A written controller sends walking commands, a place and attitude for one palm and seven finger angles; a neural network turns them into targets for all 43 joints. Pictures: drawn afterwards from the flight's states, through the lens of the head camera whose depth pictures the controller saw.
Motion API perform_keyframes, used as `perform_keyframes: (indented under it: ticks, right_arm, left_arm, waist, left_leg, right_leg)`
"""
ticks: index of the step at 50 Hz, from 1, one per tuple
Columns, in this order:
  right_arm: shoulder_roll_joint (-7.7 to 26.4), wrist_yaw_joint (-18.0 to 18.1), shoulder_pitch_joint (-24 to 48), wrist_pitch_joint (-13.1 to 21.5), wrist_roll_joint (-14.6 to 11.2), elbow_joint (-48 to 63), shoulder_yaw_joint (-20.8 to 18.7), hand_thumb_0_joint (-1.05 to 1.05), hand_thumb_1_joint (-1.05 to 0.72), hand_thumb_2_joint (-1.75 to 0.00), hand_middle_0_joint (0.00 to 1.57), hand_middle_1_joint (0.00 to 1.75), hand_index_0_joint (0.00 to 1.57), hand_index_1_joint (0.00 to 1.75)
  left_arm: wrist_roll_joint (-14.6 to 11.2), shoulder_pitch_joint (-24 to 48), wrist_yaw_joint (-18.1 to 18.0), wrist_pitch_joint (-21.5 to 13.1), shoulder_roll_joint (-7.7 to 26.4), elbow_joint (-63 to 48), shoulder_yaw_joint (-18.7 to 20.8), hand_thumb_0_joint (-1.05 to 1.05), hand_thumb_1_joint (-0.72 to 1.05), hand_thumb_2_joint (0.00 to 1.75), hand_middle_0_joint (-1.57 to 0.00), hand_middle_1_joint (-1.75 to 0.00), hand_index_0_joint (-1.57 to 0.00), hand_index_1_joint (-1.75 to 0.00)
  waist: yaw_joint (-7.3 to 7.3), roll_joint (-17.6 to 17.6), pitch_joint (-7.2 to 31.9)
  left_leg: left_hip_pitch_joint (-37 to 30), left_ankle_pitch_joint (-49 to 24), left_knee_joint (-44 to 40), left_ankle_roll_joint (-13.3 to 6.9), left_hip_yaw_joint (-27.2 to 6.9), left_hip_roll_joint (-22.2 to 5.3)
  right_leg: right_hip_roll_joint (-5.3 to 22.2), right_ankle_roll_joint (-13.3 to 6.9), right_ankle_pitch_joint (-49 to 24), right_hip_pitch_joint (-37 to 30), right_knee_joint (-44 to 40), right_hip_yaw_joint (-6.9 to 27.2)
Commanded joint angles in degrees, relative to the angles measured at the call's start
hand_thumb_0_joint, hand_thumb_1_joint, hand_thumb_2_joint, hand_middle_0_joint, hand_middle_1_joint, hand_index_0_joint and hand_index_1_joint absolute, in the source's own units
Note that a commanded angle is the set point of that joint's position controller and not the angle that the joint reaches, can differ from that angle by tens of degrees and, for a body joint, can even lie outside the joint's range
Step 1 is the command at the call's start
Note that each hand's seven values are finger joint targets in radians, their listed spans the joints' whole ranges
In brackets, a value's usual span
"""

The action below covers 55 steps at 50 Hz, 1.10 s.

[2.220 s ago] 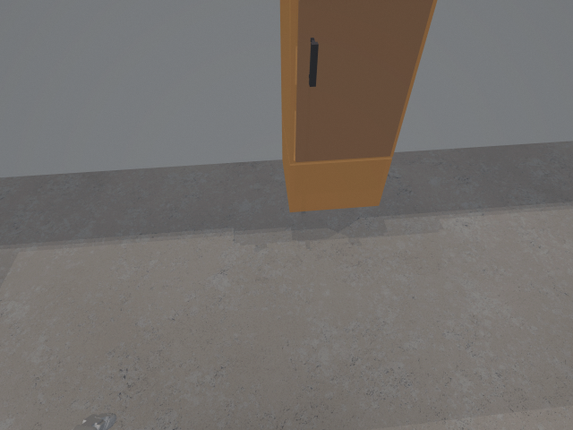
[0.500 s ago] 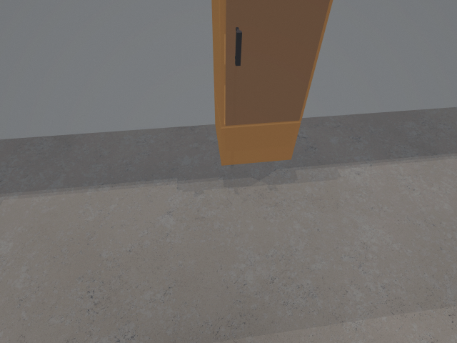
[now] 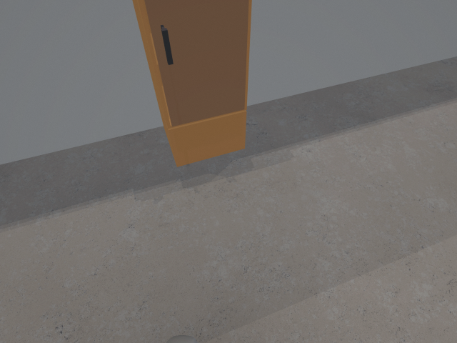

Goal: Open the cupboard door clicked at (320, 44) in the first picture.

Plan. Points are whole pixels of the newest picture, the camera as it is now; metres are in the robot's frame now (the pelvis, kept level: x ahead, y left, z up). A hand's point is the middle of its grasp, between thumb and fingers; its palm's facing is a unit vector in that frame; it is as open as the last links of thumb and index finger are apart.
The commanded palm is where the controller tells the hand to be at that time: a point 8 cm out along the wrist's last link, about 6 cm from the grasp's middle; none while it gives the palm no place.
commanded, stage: walk to a spot facing it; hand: left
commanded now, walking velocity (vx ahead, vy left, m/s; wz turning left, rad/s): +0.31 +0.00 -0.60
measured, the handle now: (166, 45) +1.11 +0.36 -0.03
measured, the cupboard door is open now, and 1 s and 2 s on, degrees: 0 0 0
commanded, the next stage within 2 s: turn to face it in 1.48 s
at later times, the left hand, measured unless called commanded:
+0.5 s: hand (143, 281) +0.26 +0.23 -0.17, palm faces -0.29 -0.94 -0.18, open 7.4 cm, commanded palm none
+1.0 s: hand (220, 213) +0.46 +0.08 -0.17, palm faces -0.52 -0.82 -0.23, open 7.2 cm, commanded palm none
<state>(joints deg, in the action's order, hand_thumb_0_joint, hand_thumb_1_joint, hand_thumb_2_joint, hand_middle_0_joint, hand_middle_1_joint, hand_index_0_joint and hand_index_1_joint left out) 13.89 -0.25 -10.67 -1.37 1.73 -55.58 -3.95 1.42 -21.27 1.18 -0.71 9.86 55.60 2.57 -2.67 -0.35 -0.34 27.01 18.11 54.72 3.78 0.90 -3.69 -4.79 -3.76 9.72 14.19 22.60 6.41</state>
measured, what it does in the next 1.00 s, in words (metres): walks ahead, turning right: left foot, then right foot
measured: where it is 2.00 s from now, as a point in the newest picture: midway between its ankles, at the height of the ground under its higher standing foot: (283, 283)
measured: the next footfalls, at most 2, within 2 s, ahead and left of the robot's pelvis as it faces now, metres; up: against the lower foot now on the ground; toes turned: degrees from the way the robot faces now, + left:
left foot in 0.18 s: +0.09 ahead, +0.15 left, +0.00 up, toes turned -4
right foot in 0.72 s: +0.30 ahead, -0.14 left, +0.00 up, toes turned -35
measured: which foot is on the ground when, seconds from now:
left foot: up 0.00-0.16, down 0.18-0.70, up 0.72-1.00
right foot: down 0.00-0.18, up 0.20-0.70, down 0.72-1.00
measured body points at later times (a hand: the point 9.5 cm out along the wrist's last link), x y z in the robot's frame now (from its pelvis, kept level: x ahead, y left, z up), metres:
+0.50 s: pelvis +0.12 +0.06 +0.00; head +0.14 +0.08 +0.45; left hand +0.28 +0.28 -0.16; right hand +0.00 -0.15 -0.14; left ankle +0.05 +0.15 -0.75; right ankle +0.14 -0.12 -0.64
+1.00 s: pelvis +0.29 -0.05 -0.01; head +0.30 -0.06 +0.44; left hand +0.49 +0.12 -0.15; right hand +0.21 -0.28 -0.16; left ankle +0.44 +0.05 -0.68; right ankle +0.26 -0.11 -0.75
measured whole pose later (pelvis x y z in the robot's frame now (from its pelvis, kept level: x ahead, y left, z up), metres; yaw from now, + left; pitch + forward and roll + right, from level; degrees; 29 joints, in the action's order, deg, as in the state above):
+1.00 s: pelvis +0.29 -0.05 -0.01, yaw -34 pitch +0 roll -1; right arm 8.9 0.0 -12.8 1.2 2.0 -54.9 -2.9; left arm 1.3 -12.7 0.4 -2.7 12.3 57.1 3.8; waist 1.6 -0.9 -1.7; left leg 34.9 13.1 58.8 3.5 2.4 -10.8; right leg -5.1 -5.7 12.8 13.5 26.1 -3.7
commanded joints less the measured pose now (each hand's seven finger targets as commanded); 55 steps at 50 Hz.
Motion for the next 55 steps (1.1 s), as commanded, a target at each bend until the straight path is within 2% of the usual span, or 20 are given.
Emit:
perform_keyframes:
  ticks: [1, 4, 7, 8, 9, 10, 11, 13, 16, 23, 29, 33, 34, 35, 36, 37, 38, 40, 44, 55]
  right_arm:
    - [3.41, 0.02, 5.88, 3.01, -0.52, 7.68, -0.43, 0.0, -0.9, -0.9, 0.2, 0.3, 0.2, 0.3]
    - [2.98, 0.22, 4.69, 3.8, -1.07, 8.16, -0.26, 0.0, -0.9, -0.9, 0.2, 0.3, 0.2, 0.3]
    - [4.46, 1.25, -4.62, 4.72, -1.37, 5.53, -0.53, 0.0, -0.9, -0.9, 0.2, 0.3, 0.2, 0.3]
    - [8.74, 2.05, -10.05, 5.13, -1.13, 3.98, -1.34, 0.0, -0.9, -0.9, 0.2, 0.3, 0.2, 0.3]
    - [14.53, 2.09, -14.2, 4.84, -0.61, 3.9, -2.68, 0.0, -0.9, -0.9, 0.2, 0.3, 0.2, 0.3]
    - [13.94, 1.9, -12.89, 4.69, -0.48, 4.53, -2.28, 0.0, -0.9, -0.9, 0.2, 0.3, 0.2, 0.3]
    - [9.93, 1.69, -10.3, 4.81, -0.34, 4.49, -1.36, 0.0, -0.9, -0.9, 0.2, 0.3, 0.2, 0.3]
    - [5.89, 1.83, -5.95, 5.57, -0.54, 4.78, 0.08, 0.0, -0.9, -0.9, 0.2, 0.3, 0.2, 0.3]
    - [3.33, 2.35, -9.17, 6.73, -0.87, 3.0, 0.97, 0.0, -0.9, -0.9, 0.2, 0.3, 0.2, 0.3]
    - [1.91, 2.7, -18.75, 7.24, -0.77, -2.14, 1.5, 0.0, -0.9, -0.9, 0.2, 0.3, 0.2, 0.3]
    - [1.98, 2.71, -23.35, 6.42, 0.03, -5.56, 1.21, 0.0, -0.9, -0.9, 0.2, 0.3, 0.2, 0.3]
    - [5.76, 2.55, -20.72, 6.14, -0.52, -5.13, 0.17, 0.0, -0.9, -0.9, 0.2, 0.3, 0.2, 0.3]
    - [6.21, 2.2, -19.9, 5.96, -0.85, -4.25, 0.2, 0.0, -0.9, -0.9, 0.2, 0.3, 0.2, 0.3]
    - [4.14, 1.42, -19.65, 5.78, -1.81, -3.19, 0.58, 0.0, -0.9, -0.9, 0.2, 0.3, 0.2, 0.3]
    - [-0.04, 1.59, -19.75, 6.23, -2.43, -0.87, 1.12, 0.0, -0.9, -0.9, 0.2, 0.3, 0.2, 0.3]
    - [1.47, 1.99, -13.73, 6.45, -1.97, 1.15, 0.65, 0.0, -0.9, -0.9, 0.2, 0.3, 0.2, 0.3]
    - [1.34, 1.87, -12.98, 6.23, -1.58, 1.55, 0.21, 0.0, -0.9, -0.9, 0.2, 0.3, 0.2, 0.3]
    - [1.11, 1.5, -10.71, 4.55, -0.55, 0.36, 0.22, 0.0, -0.9, -0.9, 0.2, 0.3, 0.2, 0.3]
    - [-1.83, 0.81, -16.75, 2.29, 0.04, -1.38, 0.37, 0.0, -0.9, -0.9, 0.2, 0.3, 0.2, 0.3]
    - [-0.28, -0.75, 4.14, 4.6, -0.32, 6.31, 0.51, 0.0, -0.9, -0.9, 0.2, 0.3, 0.2, 0.3]
  left_arm:
    - [0.18, -3.09, -1.1, -1.18, 12.34, -3.24, 3.4, 0.0, 0.9, 0.9, -0.2, -0.3, -0.2, -0.3]
    - [0.37, -0.95, -1.15, -0.86, 12.99, -3.91, 3.78, 0.0, 0.9, 0.9, -0.2, -0.3, -0.2, -0.3]
    - [-0.15, 4.37, -0.81, -0.19, 12.43, -5.79, 3.93, 0.0, 0.9, 0.9, -0.2, -0.3, -0.2, -0.3]
    - [-0.35, 4.75, -0.39, -0.15, 9.04, -6.78, 3.29, 0.0, 0.9, 0.9, -0.2, -0.3, -0.2, -0.3]
    - [-0.67, 4.79, 0.29, -0.46, 6.04, -8.03, 2.84, 0.0, 0.9, 0.9, -0.2, -0.3, -0.2, -0.3]
    - [-0.01, 8.37, 0.45, -0.78, 8.44, -9.14, 3.61, 0.0, 0.9, 0.9, -0.2, -0.3, -0.2, -0.3]
    - [0.58, 9.88, 0.82, -0.42, 9.25, -7.91, 4.08, 0.0, 0.9, 0.9, -0.2, -0.3, -0.2, -0.3]
    - [0.95, 7.08, 1.98, 0.51, 7.53, -5.86, 4.05, 0.0, 0.9, 0.9, -0.2, -0.3, -0.2, -0.3]
    - [0.97, 4.88, 2.09, 1.55, 5.64, -4.44, 3.63, 0.0, 0.9, 0.9, -0.2, -0.3, -0.2, -0.3]
    - [0.8, 15.0, 2.22, 2.14, 3.38, -6.91, 2.25, 0.0, 0.9, 0.9, -0.2, -0.3, -0.2, -0.3]
    - [0.38, 24.66, 2.37, 1.21, 1.94, -8.62, 1.01, 0.0, 0.9, 0.9, -0.2, -0.3, -0.2, -0.3]
    - [0.57, 13.29, 1.65, -0.12, 5.0, -5.14, 1.9, 0.0, 0.9, 0.9, -0.2, -0.3, -0.2, -0.3]
    - [0.72, 6.34, 1.25, -0.74, 7.41, -3.04, 2.57, 0.0, 0.9, 0.9, -0.2, -0.3, -0.2, -0.3]
    - [0.86, -1.06, 0.61, -1.23, 12.42, -0.83, 3.83, 0.0, 0.9, 0.9, -0.2, -0.3, -0.2, -0.3]
    - [-0.11, -6.83, -0.24, -1.75, 17.65, 0.12, 4.83, 0.0, 0.9, 0.9, -0.2, -0.3, -0.2, -0.3]
    - [-1.5, -6.14, -0.79, -1.15, 19.29, -0.04, 5.12, 0.0, 0.9, 0.9, -0.2, -0.3, -0.2, -0.3]
    - [-1.39, -1.86, -0.8, -1.24, 17.54, -1.43, 4.71, 0.0, 0.9, 0.9, -0.2, -0.3, -0.2, -0.3]
    - [-1.1, 6.29, -1.54, -1.67, 11.48, -2.85, 3.02, 0.0, 0.9, 0.9, -0.2, -0.3, -0.2, -0.3]
    - [0.02, 9.93, -1.52, -2.83, 8.86, -2.27, 2.18, 0.0, 0.9, 0.9, -0.2, -0.3, -0.2, -0.3]
    - [-0.07, 0.7, -1.25, -3.05, 10.18, -0.52, 2.48, 0.0, 0.9, 0.9, -0.2, -0.3, -0.2, -0.3]
  waist:
    - [-0.94, 8.26, 0.81]
    - [-0.42, 9.69, 0.75]
    - [4.36, 6.62, 1.78]
    - [6.78, -3.71, 3.66]
    - [8.16, -18.21, 4.15]
    - [7.87, -13.05, -1.08]
    - [6.14, -7.2, -5.0]
    - [2.45, -6.09, -8.43]
    - [1.55, -7.41, -6.11]
    - [4.04, -5.67, -8.38]
    - [6.59, -7.1, -9.78]
    - [0.6, -10.42, 0.36]
    - [-2.75, -8.62, 4.69]
    - [-5.98, -2.05, 10.8]
    - [-5.88, 7.63, 18.0]
    - [-6.24, 3.47, 15.53]
    - [-3.6, 4.66, 12.24]
    - [0.95, -2.3, 0.21]
    - [6.61, 3.03, -0.92]
    - [0.35, 6.55, -2.63]
  left_leg:
    - [5.45, 1.44, -7.21, -0.3, -0.08, 0.45]
    - [-2.73, 3.94, -15.77, -1.2, 0.04, 2.1]
    - [-24.86, -0.92, -30.6, -2.06, 0.59, 2.66]
    - [-36.73, 8.03, -36.51, -3.94, -8.97, -6.59]
    - [-39.26, 21.36, -43.98, -8.8, -27.1, -21.7]
    - [-29.87, 25.7, -47.57, -12.31, -31.07, -26.95]
    - [-22.75, 24.77, -48.87, -10.81, -26.61, -23.06]
    - [-17.33, 12.55, -48.06, -7.59, -12.41, -16.67]
    - [-19.54, -5.56, -45.24, -5.08, -2.0, -12.88]
    - [-28.27, -26.85, -42.31, -6.98, 5.47, -14.19]
    - [-32.91, -40.78, -39.42, -8.66, 12.02, -14.91]
    - [-34.22, -65.44, -20.67, -7.16, 16.72, -15.02]
    - [-27.81, -60.97, -9.54, -5.59, 16.92, -14.34]
    - [-10.78, -38.04, 5.99, -3.7, 16.43, -12.6]
    - [8.41, 14.75, 27.84, -0.33, 12.98, -2.31]
    - [12.7, 14.11, 31.48, -1.83, 4.42, -3.08]
    - [12.89, 8.31, 32.32, -1.64, 1.02, -4.88]
    - [7.95, 2.11, 24.86, -1.63, 0.08, -8.58]
    - [1.61, -2.82, 13.14, -0.51, 1.73, -7.61]
    - [-0.62, -3.7, -16.54, -1.2, 3.89, -2.08]
  right_leg:
    - [14.39, -7.55, 15.47, -6.65, -10.61, 20.8]
    - [13.76, -7.38, 12.78, -2.09, -8.69, 21.55]
    - [7.74, -3.52, 15.18, 12.28, -0.66, 16.75]
    - [2.9, -1.09, 18.79, 23.13, 9.51, 11.59]
    - [-1.5, 2.12, 24.28, 32.1, 26.26, 0.85]
    - [3.9, 3.1, 21.81, 32.61, 34.49, -2.15]
    - [5.55, 3.71, 16.11, 30.69, 39.91, -2.17]
    - [7.94, 4.56, 6.42, 28.66, 44.61, -3.96]
    - [8.19, 5.47, 0.14, 27.8, 47.92, -4.71]
    - [9.65, 5.67, -2.35, 34.83, 42.79, -9.1]
    - [7.06, 2.64, 0.83, 27.29, 22.51, -15.74]
    - [1.45, -1.83, 4.4, 7.62, 13.49, -18.46]
    - [0.87, -2.78, 1.57, -5.89, 8.92, -18.71]
    - [10.06, -6.32, -2.33, -25.9, 7.84, -8.24]
    - [28.56, -14.64, -15.77, -39.24, 5.27, 21.91]
    - [29.93, -16.41, -21.46, -34.07, 0.43, 22.41]
    - [28.39, -14.07, -13.0, -26.86, -2.27, 20.65]
    - [23.69, -10.23, -2.47, -5.11, -7.3, 11.67]
    - [16.16, -7.05, 1.96, 7.6, -10.67, 1.76]
    - [16.59, -7.13, -5.08, -3.69, -6.08, 7.44]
